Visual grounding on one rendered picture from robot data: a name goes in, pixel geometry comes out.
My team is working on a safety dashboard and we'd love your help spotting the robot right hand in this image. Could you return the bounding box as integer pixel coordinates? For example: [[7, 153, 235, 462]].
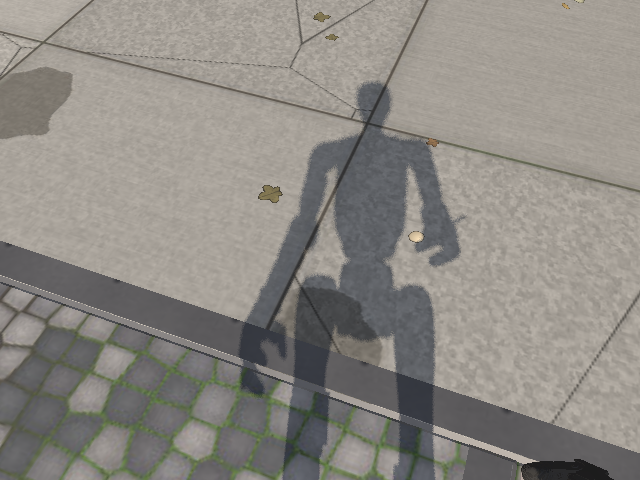
[[521, 459, 614, 480]]

